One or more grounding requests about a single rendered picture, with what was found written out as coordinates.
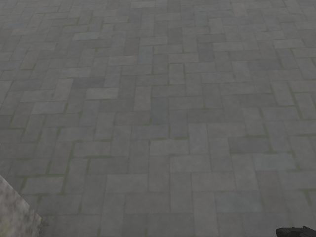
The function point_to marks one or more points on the robot right hand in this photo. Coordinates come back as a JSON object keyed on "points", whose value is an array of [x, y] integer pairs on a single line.
{"points": [[295, 232]]}

